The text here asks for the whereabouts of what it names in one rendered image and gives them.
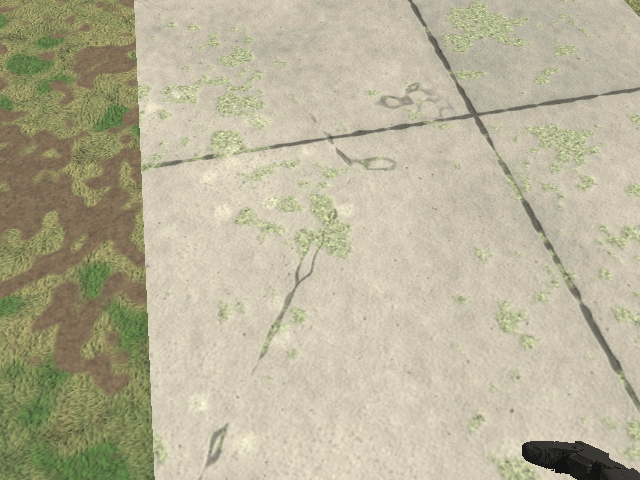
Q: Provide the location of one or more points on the right robot hand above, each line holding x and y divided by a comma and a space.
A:
582, 461

